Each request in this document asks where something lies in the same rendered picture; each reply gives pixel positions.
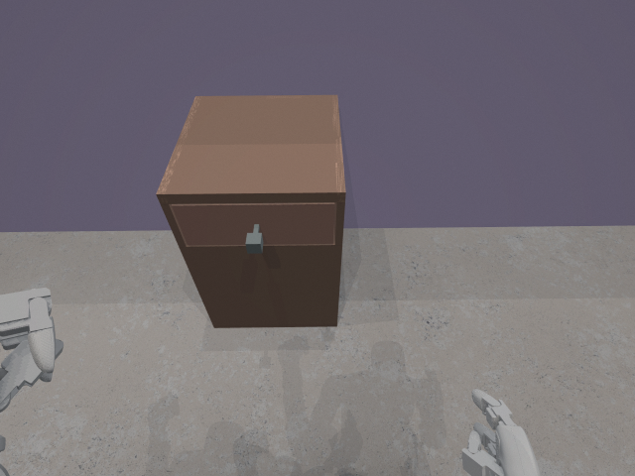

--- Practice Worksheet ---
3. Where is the robot right hand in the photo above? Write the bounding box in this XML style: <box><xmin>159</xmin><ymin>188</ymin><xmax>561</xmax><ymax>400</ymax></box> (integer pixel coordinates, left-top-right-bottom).
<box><xmin>462</xmin><ymin>389</ymin><xmax>541</xmax><ymax>476</ymax></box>

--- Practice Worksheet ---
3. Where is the robot left hand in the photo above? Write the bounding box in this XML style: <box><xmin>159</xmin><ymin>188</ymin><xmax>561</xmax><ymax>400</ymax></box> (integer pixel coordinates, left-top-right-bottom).
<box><xmin>0</xmin><ymin>288</ymin><xmax>64</xmax><ymax>413</ymax></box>

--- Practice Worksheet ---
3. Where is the drawer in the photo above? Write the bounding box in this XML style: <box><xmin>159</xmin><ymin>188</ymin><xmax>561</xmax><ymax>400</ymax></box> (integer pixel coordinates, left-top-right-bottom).
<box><xmin>172</xmin><ymin>202</ymin><xmax>334</xmax><ymax>245</ymax></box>

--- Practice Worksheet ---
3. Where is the cabinet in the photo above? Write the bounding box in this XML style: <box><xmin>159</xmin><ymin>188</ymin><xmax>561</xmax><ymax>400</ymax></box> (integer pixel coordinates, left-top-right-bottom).
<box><xmin>156</xmin><ymin>95</ymin><xmax>346</xmax><ymax>328</ymax></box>

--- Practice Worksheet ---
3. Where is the handle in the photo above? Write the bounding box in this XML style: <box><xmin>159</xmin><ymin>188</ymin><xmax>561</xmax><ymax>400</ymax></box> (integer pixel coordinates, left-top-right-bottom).
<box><xmin>245</xmin><ymin>224</ymin><xmax>264</xmax><ymax>254</ymax></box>

